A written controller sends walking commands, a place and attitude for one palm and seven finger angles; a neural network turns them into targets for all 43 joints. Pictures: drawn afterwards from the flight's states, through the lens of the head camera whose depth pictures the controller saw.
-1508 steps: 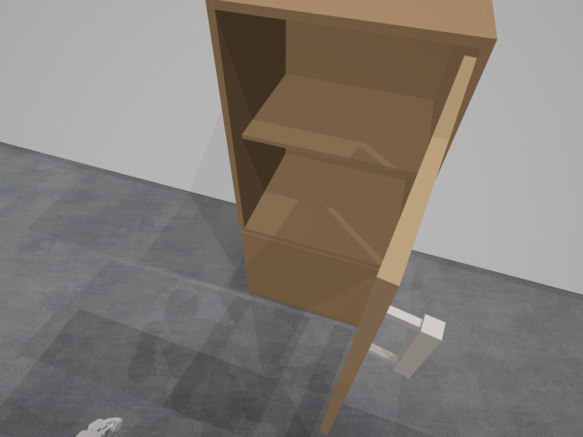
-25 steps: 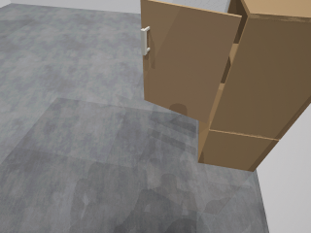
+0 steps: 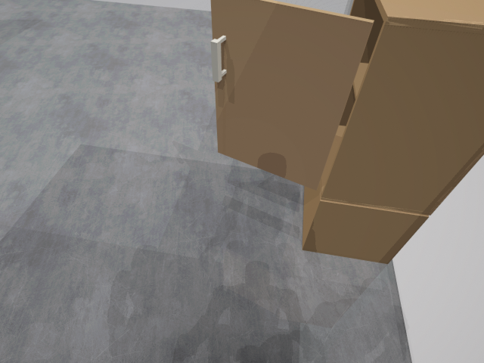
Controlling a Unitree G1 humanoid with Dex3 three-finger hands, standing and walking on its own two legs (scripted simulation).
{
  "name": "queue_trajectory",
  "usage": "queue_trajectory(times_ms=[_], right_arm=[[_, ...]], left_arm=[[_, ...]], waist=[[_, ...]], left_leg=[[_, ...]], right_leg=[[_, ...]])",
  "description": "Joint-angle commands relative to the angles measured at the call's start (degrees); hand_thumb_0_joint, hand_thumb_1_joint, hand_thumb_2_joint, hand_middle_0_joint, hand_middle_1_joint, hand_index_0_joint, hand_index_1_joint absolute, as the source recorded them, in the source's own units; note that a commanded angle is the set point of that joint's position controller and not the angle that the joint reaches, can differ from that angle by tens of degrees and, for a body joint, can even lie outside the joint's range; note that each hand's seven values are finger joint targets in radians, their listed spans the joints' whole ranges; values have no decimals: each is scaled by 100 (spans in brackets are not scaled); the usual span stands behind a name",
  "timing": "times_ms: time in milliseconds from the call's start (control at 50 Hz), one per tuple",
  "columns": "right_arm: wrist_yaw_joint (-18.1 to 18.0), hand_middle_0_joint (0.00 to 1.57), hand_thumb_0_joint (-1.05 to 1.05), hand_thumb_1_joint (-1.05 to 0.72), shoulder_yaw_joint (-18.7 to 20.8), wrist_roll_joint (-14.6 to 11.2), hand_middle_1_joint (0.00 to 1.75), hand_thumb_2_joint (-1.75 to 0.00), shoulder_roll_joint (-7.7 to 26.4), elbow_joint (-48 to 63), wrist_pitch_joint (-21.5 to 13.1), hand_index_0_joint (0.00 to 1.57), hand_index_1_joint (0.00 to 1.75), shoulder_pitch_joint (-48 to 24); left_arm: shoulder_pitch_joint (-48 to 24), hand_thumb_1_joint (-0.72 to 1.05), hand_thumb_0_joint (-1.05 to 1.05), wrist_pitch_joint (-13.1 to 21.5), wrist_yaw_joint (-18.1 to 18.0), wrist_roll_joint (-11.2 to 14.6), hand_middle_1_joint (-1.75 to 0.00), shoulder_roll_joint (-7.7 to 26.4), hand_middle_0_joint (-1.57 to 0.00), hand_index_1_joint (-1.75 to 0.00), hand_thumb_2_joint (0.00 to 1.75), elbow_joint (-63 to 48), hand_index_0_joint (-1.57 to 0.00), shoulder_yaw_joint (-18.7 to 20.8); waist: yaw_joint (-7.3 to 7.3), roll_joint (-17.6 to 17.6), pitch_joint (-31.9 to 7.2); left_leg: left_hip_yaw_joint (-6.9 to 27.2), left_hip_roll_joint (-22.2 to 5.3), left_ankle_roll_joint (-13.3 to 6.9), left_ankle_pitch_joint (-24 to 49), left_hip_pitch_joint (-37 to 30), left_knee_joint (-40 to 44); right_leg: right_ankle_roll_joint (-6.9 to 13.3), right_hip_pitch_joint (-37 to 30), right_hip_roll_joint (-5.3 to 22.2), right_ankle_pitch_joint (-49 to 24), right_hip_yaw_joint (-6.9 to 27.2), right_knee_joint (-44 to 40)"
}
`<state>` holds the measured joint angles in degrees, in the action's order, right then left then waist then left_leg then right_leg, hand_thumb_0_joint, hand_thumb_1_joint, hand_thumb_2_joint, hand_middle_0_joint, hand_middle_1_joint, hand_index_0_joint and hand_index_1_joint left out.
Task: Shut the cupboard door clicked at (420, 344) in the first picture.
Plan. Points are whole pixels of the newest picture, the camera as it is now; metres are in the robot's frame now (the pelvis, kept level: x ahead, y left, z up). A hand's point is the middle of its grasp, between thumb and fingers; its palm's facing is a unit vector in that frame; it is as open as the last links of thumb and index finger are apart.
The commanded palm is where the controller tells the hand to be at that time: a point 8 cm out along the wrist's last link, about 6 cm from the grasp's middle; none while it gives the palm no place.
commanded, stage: look to check the result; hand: left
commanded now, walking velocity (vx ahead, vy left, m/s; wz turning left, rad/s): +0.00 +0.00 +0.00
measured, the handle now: (220, 58) +0.92 +0.11 +0.06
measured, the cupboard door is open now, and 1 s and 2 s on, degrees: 72 72 72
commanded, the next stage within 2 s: walk to a spot facing it in 0.36 s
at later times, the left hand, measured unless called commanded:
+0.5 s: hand out of the picture +0.05 +0.20 -0.17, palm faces -0.02 -0.97 -0.25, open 7.4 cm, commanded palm none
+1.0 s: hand out of the picture +0.02 +0.23 -0.21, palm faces +0.25 -0.93 -0.25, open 7.4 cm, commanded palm none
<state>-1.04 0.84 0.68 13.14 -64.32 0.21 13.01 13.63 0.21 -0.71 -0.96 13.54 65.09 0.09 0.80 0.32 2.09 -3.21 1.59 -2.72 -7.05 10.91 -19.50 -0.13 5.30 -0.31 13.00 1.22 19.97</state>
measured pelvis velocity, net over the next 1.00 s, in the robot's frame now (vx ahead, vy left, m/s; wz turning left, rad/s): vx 0.02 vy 0.01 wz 0.25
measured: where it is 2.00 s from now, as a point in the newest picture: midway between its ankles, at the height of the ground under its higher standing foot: outside the picture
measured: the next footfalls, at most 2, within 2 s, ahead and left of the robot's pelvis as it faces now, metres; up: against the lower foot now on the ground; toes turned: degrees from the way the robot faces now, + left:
right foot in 1.30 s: +0.11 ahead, -0.13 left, +0.00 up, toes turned +26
left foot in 1.64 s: -0.03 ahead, +0.10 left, +0.00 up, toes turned +44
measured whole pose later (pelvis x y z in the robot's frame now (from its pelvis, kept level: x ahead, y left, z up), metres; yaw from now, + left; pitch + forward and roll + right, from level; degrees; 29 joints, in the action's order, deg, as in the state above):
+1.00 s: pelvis +0.02 +0.01 -0.03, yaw +15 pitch -2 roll +0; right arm 0.4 3.0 1.5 11.7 -56.0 2.7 12.4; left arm 10.8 -3.8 -1.7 -1.1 14.1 56.2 3.6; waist 1.2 2.7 7.8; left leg -2.2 1.6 -2.6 -15.9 21.1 -39.0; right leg -1.9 18.2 4.3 32.4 -3.6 57.6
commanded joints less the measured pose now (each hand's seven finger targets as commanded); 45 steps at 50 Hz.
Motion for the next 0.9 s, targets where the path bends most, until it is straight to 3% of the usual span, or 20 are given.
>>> queue_trajectory(times_ms=[0,240,400,460,480,540,600,660,700,720,740,760,780,820,860,880], right_arm=[[-62,20,0,-90,148,-7,30,-90,959,219,-124,20,30,37],[-68,20,0,-90,126,-22,30,-90,1020,196,-137,20,30,-153],[-69,20,0,-90,108,-11,30,-90,1048,185,-131,20,30,-224],[-72,20,0,-90,102,-12,30,-90,1051,194,-143,20,30,-240],[-69,20,0,-90,105,-12,30,-90,1057,212,-142,20,30,-255],[-55,20,0,-90,31,-8,30,-90,648,226,-42,20,30,-53],[-50,20,0,-90,106,-2,30,-90,743,361,35,20,30,-48],[-35,20,0,-90,184,-2,30,-90,760,546,89,20,30,-99],[-10,20,0,-90,226,0,30,-90,663,671,131,20,30,-83],[-3,20,0,-90,258,12,30,-90,631,779,159,20,30,-149],[7,20,0,-90,294,32,30,-90,582,860,204,20,30,-270],[20,20,0,-90,325,31,30,-90,568,914,223,20,30,-297],[45,20,0,-90,338,17,30,-90,541,974,248,20,30,-299],[116,20,0,-90,338,-23,30,-90,460,1062,246,20,30,-148],[152,20,0,-90,335,27,30,-90,470,937,200,20,30,424],[143,20,0,-90,385,84,30,-90,769,894,151,20,30,790]], left_arm=[[159,90,0,106,-72,13,-30,843,-20,-30,90,-178,-20,147],[69,90,0,128,-94,18,-30,951,-20,-30,90,-158,-20,147],[17,90,0,127,-93,20,-30,946,-20,-30,90,-147,-20,143],[6,90,0,133,-93,21,-30,975,-20,-30,90,-156,-20,153],[1,90,0,132,-96,27,-30,989,-20,-30,90,-179,-20,163],[160,90,0,10,-146,43,-30,651,-20,-30,90,-193,-20,147],[206,90,0,-65,-172,36,-30,766,-20,-30,90,-345,-20,263],[260,90,0,-89,-191,23,-30,883,-20,-30,90,-514,-20,379],[280,90,0,-103,-201,7,-30,992,-20,-30,90,-655,-20,463],[297,90,0,-101,-211,-8,-30,1019,-20,-30,90,-725,-20,490],[271,90,0,-95,-220,-19,-30,1040,-20,-30,90,-789,-20,498],[165,90,0,-78,-242,-60,-30,1044,-20,-30,90,-861,-20,512],[35,90,0,-76,-253,-85,-30,1049,-20,-30,90,-950,-20,530],[-303,90,0,-71,-253,-109,-30,1073,-20,-30,90,-1130,-20,573],[-323,90,0,-81,-211,-40,-30,1083,-20,-30,90,-1213,-20,566],[-132,90,0,-118,-179,14,-30,878,-20,-30,90,-1274,-20,548]], waist=[[-8,-12,29],[-13,-16,-128],[-12,-66,-13],[-15,-99,-163],[-23,-122,-181],[-34,-106,-97],[-85,-156,-108],[-141,24,-193],[-173,445,-226],[-227,787,-191],[-242,1011,-5],[-205,1013,73],[-164,1011,182],[59,886,291],[289,370,-26],[391,-768,-221]], left_leg=[[833,-796,78,-140,-446,401],[789,-835,65,605,-688,281],[771,-821,96,587,-658,323],[766,-826,97,767,-732,284],[791,-806,94,924,-700,220],[805,-761,157,1178,-394,-32],[947,-756,123,1303,-22,-298],[980,-625,143,1238,473,-735],[699,-358,244,793,884,-1420],[455,-234,322,-80,1133,-2054],[306,-200,392,-1571,1416,-2743],[330,-317,406,-2195,1637,-3235],[350,-424,414,-2397,1654,-3478],[362,-646,419,-2230,1378,-2747],[29,-401,377,-593,312,-1351],[985,-801,77,1063,-292,-558]], right_leg=[[259,580,584,-152,504,-485],[241,360,642,-707,481,-512],[229,305,635,-740,490,-565],[232,198,656,-919,476,-544],[220,151,678,-1037,418,-475],[130,136,733,-1106,194,-89],[171,87,788,-1032,50,294],[344,-139,1029,-1279,78,498],[650,-319,1477,-1487,310,419],[884,-392,1781,-1947,441,337],[1161,-306,2152,-2525,590,226],[1319,-302,2364,-2946,581,251],[1310,-133,2401,-3021,391,261],[1008,72,2264,-3114,-92,658],[469,374,1777,-2735,-738,1782],[57,1107,1179,-1339,-1029,2968]])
